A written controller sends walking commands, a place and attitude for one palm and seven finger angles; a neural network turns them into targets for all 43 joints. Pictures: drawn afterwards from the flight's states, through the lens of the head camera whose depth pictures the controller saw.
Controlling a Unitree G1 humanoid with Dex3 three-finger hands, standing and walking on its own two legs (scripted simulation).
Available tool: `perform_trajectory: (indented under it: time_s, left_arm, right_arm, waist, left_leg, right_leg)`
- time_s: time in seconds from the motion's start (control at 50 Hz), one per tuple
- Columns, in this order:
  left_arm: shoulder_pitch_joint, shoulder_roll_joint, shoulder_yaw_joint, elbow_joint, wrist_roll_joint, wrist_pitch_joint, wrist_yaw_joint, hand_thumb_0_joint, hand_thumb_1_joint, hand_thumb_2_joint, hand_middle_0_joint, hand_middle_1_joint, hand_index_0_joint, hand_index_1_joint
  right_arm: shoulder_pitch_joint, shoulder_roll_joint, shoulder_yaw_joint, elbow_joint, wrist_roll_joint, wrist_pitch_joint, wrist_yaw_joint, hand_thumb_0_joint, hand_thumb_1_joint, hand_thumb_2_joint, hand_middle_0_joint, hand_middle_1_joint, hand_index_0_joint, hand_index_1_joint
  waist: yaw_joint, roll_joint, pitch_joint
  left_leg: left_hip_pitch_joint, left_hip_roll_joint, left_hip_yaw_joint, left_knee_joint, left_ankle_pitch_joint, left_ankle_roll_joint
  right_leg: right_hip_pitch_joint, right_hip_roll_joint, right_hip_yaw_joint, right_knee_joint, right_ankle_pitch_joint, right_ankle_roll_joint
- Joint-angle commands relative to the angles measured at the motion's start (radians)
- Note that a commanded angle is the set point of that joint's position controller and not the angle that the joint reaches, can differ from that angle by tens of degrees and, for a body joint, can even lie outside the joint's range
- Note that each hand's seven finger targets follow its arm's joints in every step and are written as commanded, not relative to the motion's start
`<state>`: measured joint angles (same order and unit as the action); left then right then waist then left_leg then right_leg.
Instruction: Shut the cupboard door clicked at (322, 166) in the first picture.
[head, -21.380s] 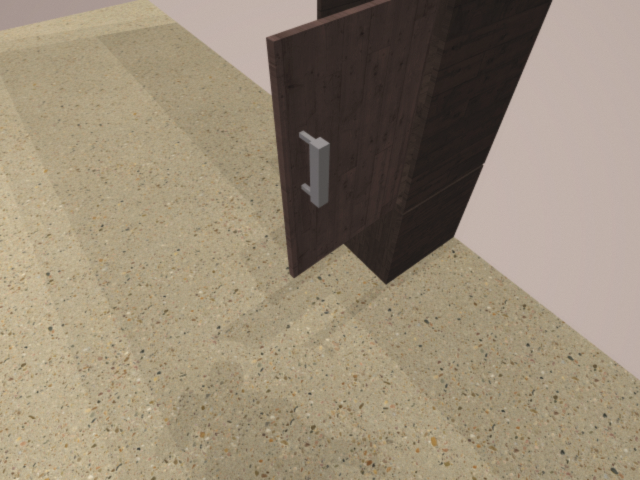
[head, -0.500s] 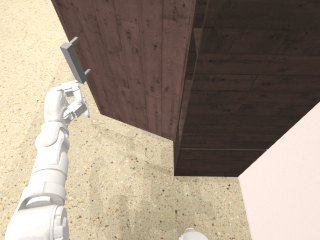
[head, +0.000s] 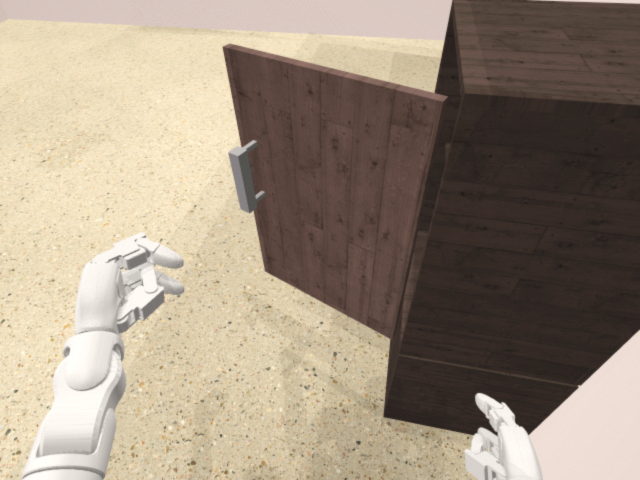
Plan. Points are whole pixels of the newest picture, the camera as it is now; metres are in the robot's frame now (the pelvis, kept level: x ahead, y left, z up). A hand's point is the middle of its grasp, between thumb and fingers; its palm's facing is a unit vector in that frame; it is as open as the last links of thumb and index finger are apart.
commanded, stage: draw the hand back to the body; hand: left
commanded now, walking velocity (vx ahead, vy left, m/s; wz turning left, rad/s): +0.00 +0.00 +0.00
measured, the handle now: (250, 176) +0.66 +0.21 +0.01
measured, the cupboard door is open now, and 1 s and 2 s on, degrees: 68 68 68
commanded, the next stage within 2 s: step back with the hand held close in 0.76 s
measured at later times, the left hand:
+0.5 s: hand (46, 346) +0.18 +0.27 +0.17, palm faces +0.48 -0.76 -0.43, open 6.9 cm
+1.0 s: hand (52, 333) +0.20 +0.27 +0.17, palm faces +0.47 -0.77 -0.44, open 7.4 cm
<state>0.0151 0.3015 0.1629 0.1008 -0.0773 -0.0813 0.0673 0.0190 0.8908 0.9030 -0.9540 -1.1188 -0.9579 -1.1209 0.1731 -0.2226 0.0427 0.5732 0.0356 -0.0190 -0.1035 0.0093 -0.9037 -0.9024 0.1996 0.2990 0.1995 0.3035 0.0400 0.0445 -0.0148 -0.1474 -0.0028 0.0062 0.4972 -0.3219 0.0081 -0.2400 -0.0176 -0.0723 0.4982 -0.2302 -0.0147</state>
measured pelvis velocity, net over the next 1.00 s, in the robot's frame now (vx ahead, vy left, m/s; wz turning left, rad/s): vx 0.00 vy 0.00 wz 0.00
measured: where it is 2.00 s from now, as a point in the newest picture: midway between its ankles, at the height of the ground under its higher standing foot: outside the picture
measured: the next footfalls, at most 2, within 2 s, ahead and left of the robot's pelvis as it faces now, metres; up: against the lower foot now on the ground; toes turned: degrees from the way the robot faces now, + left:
none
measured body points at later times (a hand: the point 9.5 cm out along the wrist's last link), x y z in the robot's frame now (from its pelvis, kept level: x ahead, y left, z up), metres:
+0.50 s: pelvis +0.01 +0.00 +0.01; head -0.02 -0.03 +0.45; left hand +0.15 +0.31 +0.19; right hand +0.19 -0.22 -0.09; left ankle -0.03 +0.11 -0.74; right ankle +0.02 -0.11 -0.74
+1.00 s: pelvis +0.00 +0.00 +0.00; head -0.01 -0.03 +0.45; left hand +0.17 +0.31 +0.19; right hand +0.18 -0.23 -0.09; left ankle -0.03 +0.11 -0.74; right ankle +0.02 -0.11 -0.74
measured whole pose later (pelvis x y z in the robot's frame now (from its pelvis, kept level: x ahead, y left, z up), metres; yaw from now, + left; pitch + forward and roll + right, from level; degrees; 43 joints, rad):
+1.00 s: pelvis +0.00 +0.00 +0.00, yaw +0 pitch -2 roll -1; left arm 0.45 0.35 0.39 -0.34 -0.05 -0.14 0.12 0.02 0.88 0.90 -0.21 -0.30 -0.21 -0.30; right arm 0.20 -0.24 0.00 0.62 0.00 -0.08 -0.08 0.01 -0.90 -0.90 0.20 0.30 0.20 0.30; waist 0.03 0.09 0.00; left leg -0.13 0.01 0.00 0.48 -0.31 0.01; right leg -0.20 0.00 -0.08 0.42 -0.19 -0.01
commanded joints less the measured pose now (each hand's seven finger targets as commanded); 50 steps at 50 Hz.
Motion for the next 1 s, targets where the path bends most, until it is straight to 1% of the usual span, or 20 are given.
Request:
perform_trajectory:
  time_s: [0.0,0.1,0.14,0.2,0.26,0.32,0.36,0.42,0.46,0.54,0.62,0.66,0.72,0.78,0.86,0.88,0.9,0.92,0.94,0.98]
  left_arm:
    - [-0.161,0.145,0.052,-0.358,0.007,-0.061,0.023,0.000,0.900,0.900,-0.695,-0.840,-0.695,-0.840]
    - [0.003,0.211,0.167,-0.424,0.006,-0.048,0.035,0.000,0.900,0.900,-0.558,-0.690,-0.558,-0.690]
    - [0.052,0.215,0.193,-0.482,0.005,-0.051,0.035,0.000,0.900,0.900,-0.502,-0.630,-0.502,-0.630]
    - [0.156,0.240,0.243,-0.541,0.005,-0.054,0.038,0.000,0.900,0.900,-0.420,-0.540,-0.420,-0.540]
    - [0.229,0.232,0.260,-0.629,0.010,-0.060,0.042,0.000,0.900,0.900,-0.337,-0.450,-0.337,-0.450]
    - [0.316,0.251,0.297,-0.698,0.010,-0.065,0.048,0.000,0.900,0.900,-0.255,-0.360,-0.255,-0.360]
    - [0.378,0.258,0.326,-0.711,0.010,-0.070,0.054,0.000,0.900,0.900,-0.200,-0.300,-0.200,-0.300]
    - [0.332,0.206,0.269,-0.645,0.018,-0.062,0.053,0.000,0.900,0.900,-0.200,-0.300,-0.200,-0.300]
    - [0.289,0.209,0.270,-0.614,0.021,-0.068,0.059,0.000,0.900,0.900,-0.200,-0.300,-0.200,-0.300]
    - [0.275,0.219,0.277,-0.619,0.022,-0.075,0.064,0.000,0.900,0.900,-0.200,-0.300,-0.200,-0.300]
    - [0.315,0.236,0.293,-0.694,0.023,-0.085,0.067,0.000,0.900,0.900,-0.200,-0.300,-0.200,-0.300]
    - [0.333,0.248,0.307,-0.706,0.025,-0.084,0.071,0.000,0.900,0.900,-0.200,-0.300,-0.200,-0.300]
    - [0.333,0.244,0.309,-0.683,0.024,-0.078,0.068,0.000,0.900,0.900,-0.200,-0.300,-0.200,-0.300]
    - [0.337,0.237,0.315,-0.643,0.023,-0.076,0.065,0.000,0.900,0.900,-0.200,-0.300,-0.200,-0.300]
    - [0.343,0.218,0.302,-0.626,0.019,-0.078,0.057,0.000,0.900,0.900,-0.200,-0.300,-0.200,-0.300]
    - [0.248,0.313,0.395,-0.675,0.023,-0.114,0.069,0.000,0.900,0.900,-0.200,-0.300,-0.200,-0.300]
    - [0.265,0.313,0.395,-0.645,0.030,-0.128,0.070,0.000,0.900,0.900,-0.200,-0.300,-0.200,-0.300]
    - [0.369,0.246,0.337,-0.595,0.030,-0.126,0.066,0.000,0.900,0.900,-0.200,-0.300,-0.200,-0.300]
    - [0.382,0.227,0.311,-0.619,0.032,-0.130,0.066,0.000,0.900,0.900,-0.200,-0.300,-0.200,-0.300]
    - [0.428,0.234,0.319,-0.645,0.030,-0.138,0.075,0.000,0.900,0.900,-0.200,-0.300,-0.200,-0.300]
  right_arm:
    - [-0.077,-0.109,-0.032,-0.130,-0.011,-0.076,0.000,0.000,-0.900,-0.900,0.200,0.300,0.200,0.300]
    - [-0.092,-0.107,-0.036,-0.121,-0.024,-0.084,0.003,0.000,-0.900,-0.900,0.200,0.300,0.200,0.300]
    - [-0.103,-0.097,-0.035,-0.124,-0.024,-0.086,0.006,0.000,-0.900,-0.900,0.200,0.300,0.200,0.300]
    - [-0.108,-0.095,-0.039,-0.121,-0.030,-0.096,0.009,0.000,-0.900,-0.900,0.200,0.300,0.200,0.300]
    - [-0.108,-0.087,-0.043,-0.119,-0.030,-0.111,0.015,0.000,-0.900,-0.900,0.200,0.300,0.200,0.300]
    - [-0.105,-0.090,-0.050,-0.120,-0.033,-0.129,0.017,0.000,-0.900,-0.900,0.200,0.300,0.200,0.300]
    - [-0.103,-0.087,-0.054,-0.116,-0.033,-0.140,0.016,0.000,-0.900,-0.900,0.200,0.300,0.200,0.300]
    - [-0.094,-0.097,-0.056,-0.093,-0.030,-0.143,0.011,0.000,-0.900,-0.900,0.200,0.300,0.200,0.300]
    - [-0.089,-0.104,-0.061,-0.084,-0.029,-0.147,0.004,0.000,-0.900,-0.900,0.200,0.300,0.200,0.300]
    - [-0.093,-0.102,-0.063,-0.084,-0.029,-0.153,-0.003,0.000,-0.900,-0.900,0.200,0.300,0.200,0.300]
    - [-0.101,-0.095,-0.060,-0.089,-0.035,-0.169,-0.002,0.000,-0.900,-0.900,0.200,0.300,0.200,0.300]
    - [-0.100,-0.091,-0.058,-0.089,-0.038,-0.174,0.000,0.000,-0.900,-0.900,0.200,0.300,0.200,0.300]
    - [-0.102,-0.088,-0.054,-0.084,-0.036,-0.173,0.001,0.000,-0.900,-0.900,0.200,0.300,0.200,0.300]
    - [-0.098,-0.087,-0.055,-0.081,-0.034,-0.166,0.003,0.000,-0.900,-0.900,0.200,0.300,0.200,0.300]
    - [-0.095,-0.090,-0.061,-0.085,-0.031,-0.158,0.006,0.000,-0.900,-0.900,0.200,0.300,0.200,0.300]
    - [-0.086,-0.133,-0.079,-0.120,-0.024,-0.130,0.013,0.000,-0.900,-0.900,0.200,0.300,0.200,0.300]
    - [-0.076,-0.121,-0.077,-0.104,-0.024,-0.118,0.012,0.000,-0.900,-0.900,0.200,0.300,0.200,0.300]
    - [-0.074,-0.118,-0.081,-0.098,-0.030,-0.108,0.015,0.000,-0.900,-0.900,0.200,0.300,0.200,0.300]
    - [-0.076,-0.118,-0.081,-0.106,-0.029,-0.098,0.021,0.000,-0.900,-0.900,0.200,0.300,0.200,0.300]
    - [-0.070,-0.120,-0.088,-0.113,-0.027,-0.085,0.022,0.000,-0.900,-0.900,0.200,0.300,0.200,0.300]
  waist:
    - [-0.020,0.037,-0.122]
    - [0.002,-0.049,-0.082]
    - [0.010,-0.004,-0.087]
    - [0.022,0.014,-0.087]
    - [0.023,0.058,-0.082]
    - [0.029,0.045,-0.083]
    - [0.032,0.028,-0.053]
    - [0.008,-0.007,0.047]
    - [0.004,-0.023,0.064]
    - [0.014,-0.013,0.005]
    - [0.030,0.039,-0.087]
    - [0.033,0.045,-0.083]
    - [0.028,0.044,-0.006]
    - [0.028,0.038,0.025]
    - [0.025,0.002,0.023]
    - [-0.022,0.002,0.047]
    - [-0.024,-0.035,0.050]
    - [-0.031,-0.067,0.025]
    - [-0.034,-0.094,-0.001]
    - [-0.038,-0.084,-0.070]
  left_leg:
    - [-0.015,0.013,-0.008,-0.141,0.255,0.003]
    - [-0.021,0.013,-0.003,-0.160,0.262,0.009]
    - [-0.009,0.012,0.000,-0.160,0.287,0.008]
    - [-0.010,0.011,0.004,-0.159,0.296,0.007]
    - [0.002,0.012,0.006,-0.157,0.325,0.003]
    - [0.001,0.015,0.005,-0.153,0.333,0.005]
    - [-0.007,0.016,0.009,-0.154,0.309,0.006]
    - [-0.025,0.020,0.008,-0.168,0.230,0.009]
    - [-0.025,0.017,0.009,-0.173,0.178,0.015]
    - [-0.005,0.011,0.009,-0.173,0.155,0.022]
    - [0.013,0.007,0.009,-0.163,0.244,0.018]
    - [0.008,0.007,0.010,-0.159,0.278,0.014]
    - [-0.020,0.011,0.008,-0.168,0.254,0.008]
    - [-0.026,0.014,0.010,-0.175,0.240,0.005]
    - [-0.018,0.018,0.012,-0.179,0.233,0.008]
    - [-0.107,0.038,-0.005,-0.111,0.135,0.026]
    - [-0.116,0.026,-0.025,-0.073,0.090,0.026]
    - [-0.094,0.025,-0.021,-0.036,0.098,0.028]
    - [-0.098,0.022,-0.022,-0.015,0.095,0.025]
    - [-0.092,0.024,-0.027,-0.005,0.125,0.022]
  right_leg:
    - [0.188,0.003,0.028,-0.095,0.167,-0.014]
    - [0.225,0.002,0.030,-0.119,0.176,-0.007]
    - [0.236,-0.002,0.033,-0.116,0.198,-0.007]
    - [0.250,-0.003,0.035,-0.124,0.201,-0.004]
    - [0.245,-0.003,0.032,-0.120,0.217,-0.003]
    - [0.247,-0.005,0.033,-0.121,0.216,0.002]
    - [0.227,-0.003,0.032,-0.126,0.193,0.003]
    - [0.155,-0.002,0.033,-0.151,0.101,0.005]
    - [0.128,-0.003,0.033,-0.160,0.044,0.007]
    - [0.155,-0.010,0.041,-0.159,0.011,0.006]
    - [0.228,-0.014,0.043,-0.132,0.123,0.003]
    - [0.235,-0.011,0.039,-0.124,0.163,0.002]
    - [0.209,-0.008,0.041,-0.139,0.134,0.000]
    - [0.188,-0.003,0.036,-0.144,0.115,0.000]
    - [0.182,-0.003,0.036,-0.148,0.101,0.003]
    - [0.103,-0.064,0.159,-0.199,0.093,-0.010]
    - [0.074,-0.105,0.190,-0.225,0.049,-0.028]
    - [0.047,-0.135,0.208,-0.237,0.043,-0.040]
    - [0.042,-0.151,0.211,-0.235,0.034,-0.047]
    - [0.059,-0.167,0.194,-0.195,0.089,-0.056]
